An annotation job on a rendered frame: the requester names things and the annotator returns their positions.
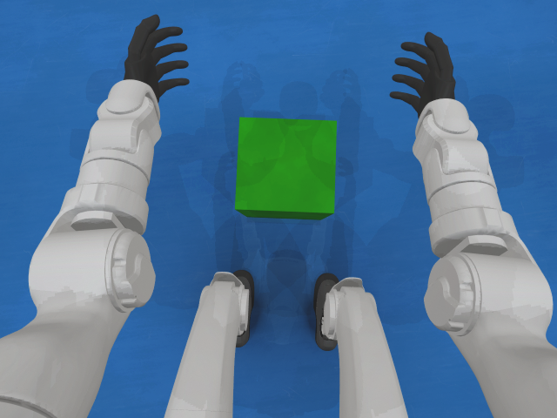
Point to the carton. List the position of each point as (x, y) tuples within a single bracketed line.
[(286, 168)]

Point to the right robot hand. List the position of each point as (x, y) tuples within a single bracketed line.
[(437, 73)]

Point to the robot shin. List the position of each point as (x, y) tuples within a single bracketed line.
[(223, 276), (347, 282)]

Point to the right robot upper arm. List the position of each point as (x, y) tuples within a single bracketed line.
[(497, 310)]

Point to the left robot upper arm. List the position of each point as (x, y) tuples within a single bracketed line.
[(85, 285)]

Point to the right robot shin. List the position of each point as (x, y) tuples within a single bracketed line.
[(347, 282)]

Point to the robot right forearm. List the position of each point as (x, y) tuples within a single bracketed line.
[(460, 190)]

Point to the robot left forearm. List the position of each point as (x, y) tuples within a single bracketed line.
[(116, 168)]

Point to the left robot hand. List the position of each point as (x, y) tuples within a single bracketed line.
[(143, 56)]

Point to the left robot shin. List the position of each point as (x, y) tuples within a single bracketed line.
[(223, 276)]

